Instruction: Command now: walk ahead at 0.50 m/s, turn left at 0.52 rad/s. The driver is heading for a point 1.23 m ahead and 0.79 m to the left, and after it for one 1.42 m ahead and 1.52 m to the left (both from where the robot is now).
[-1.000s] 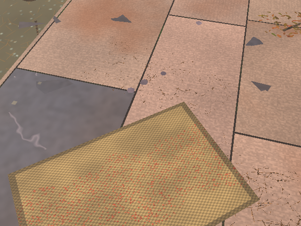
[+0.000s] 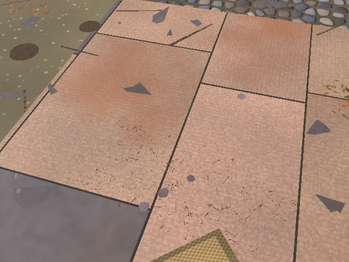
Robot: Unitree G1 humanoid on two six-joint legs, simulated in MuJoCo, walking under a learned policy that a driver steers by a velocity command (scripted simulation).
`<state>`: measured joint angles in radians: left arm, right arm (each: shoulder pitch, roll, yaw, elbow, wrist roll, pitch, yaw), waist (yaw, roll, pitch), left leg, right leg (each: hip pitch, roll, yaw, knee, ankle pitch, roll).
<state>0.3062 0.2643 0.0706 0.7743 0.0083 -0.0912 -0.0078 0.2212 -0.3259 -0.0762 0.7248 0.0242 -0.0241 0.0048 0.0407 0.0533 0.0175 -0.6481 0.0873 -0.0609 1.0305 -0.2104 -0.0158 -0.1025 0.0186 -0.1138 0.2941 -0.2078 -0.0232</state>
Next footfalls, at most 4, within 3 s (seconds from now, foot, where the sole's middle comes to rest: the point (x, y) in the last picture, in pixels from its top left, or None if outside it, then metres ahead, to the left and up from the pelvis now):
0.24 left None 0.29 0.16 -0.78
0.74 right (178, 231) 0.61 0.06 -0.78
1.24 left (86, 212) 0.68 0.44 -0.78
1.74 right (78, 147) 1.02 0.55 -0.78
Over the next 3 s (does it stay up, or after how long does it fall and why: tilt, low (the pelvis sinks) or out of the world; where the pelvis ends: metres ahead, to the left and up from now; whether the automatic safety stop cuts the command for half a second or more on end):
stays up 1.28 0.95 0.00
